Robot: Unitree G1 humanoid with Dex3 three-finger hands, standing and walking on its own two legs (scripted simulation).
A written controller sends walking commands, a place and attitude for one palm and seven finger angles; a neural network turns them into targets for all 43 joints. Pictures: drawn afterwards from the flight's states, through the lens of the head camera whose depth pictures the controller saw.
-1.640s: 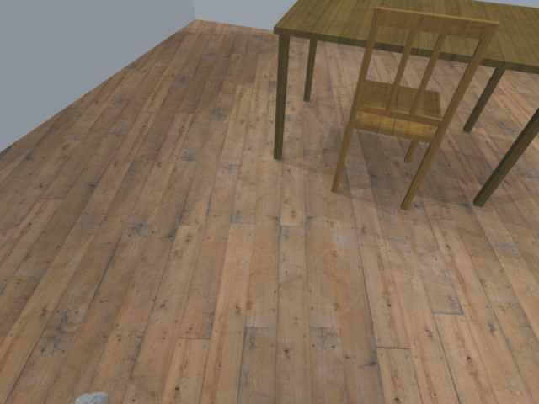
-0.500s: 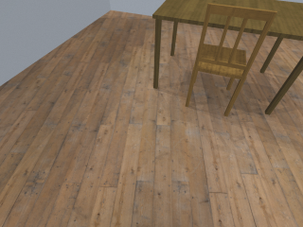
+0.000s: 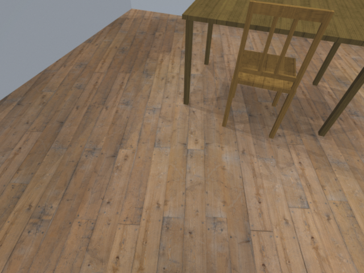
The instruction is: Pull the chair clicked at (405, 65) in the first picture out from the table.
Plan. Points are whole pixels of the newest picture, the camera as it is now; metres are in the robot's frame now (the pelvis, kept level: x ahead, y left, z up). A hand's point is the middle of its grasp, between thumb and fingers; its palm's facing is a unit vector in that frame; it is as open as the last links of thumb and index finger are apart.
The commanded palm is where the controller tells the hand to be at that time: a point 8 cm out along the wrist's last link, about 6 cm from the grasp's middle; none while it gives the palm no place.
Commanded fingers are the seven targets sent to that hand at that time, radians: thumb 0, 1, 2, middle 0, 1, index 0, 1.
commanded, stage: walk to a spot facing it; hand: left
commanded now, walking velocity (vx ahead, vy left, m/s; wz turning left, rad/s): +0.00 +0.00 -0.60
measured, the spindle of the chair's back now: (267, 45) +1.28 -0.40 -0.09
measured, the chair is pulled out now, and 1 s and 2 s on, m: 0.00 0.00 0.00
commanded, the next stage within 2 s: none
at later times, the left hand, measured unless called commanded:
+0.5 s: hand out of the picture +0.05 +0.15 -0.17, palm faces -0.17 -0.95 -0.26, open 7.4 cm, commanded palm none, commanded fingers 0.00 0.90 0.90 -0.20 -0.30 -0.20 -0.30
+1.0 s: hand (119, 249) +0.21 +0.19 -0.18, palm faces -0.43 -0.88 -0.18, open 7.4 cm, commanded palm none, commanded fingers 0.00 0.90 0.90 -0.20 -0.30 -0.20 -0.30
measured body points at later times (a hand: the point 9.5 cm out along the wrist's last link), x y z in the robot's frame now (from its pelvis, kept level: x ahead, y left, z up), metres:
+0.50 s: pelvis -0.02 -0.04 -0.01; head +0.00 -0.07 +0.44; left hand +0.06 +0.20 -0.15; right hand -0.01 -0.30 -0.17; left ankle -0.02 +0.12 -0.67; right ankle -0.03 -0.11 -0.74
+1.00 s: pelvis +0.09 +0.01 +0.00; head +0.10 +0.05 +0.45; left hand +0.24 +0.23 -0.17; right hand +0.04 -0.24 -0.12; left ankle +0.11 +0.10 -0.74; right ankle +0.01 -0.11 -0.66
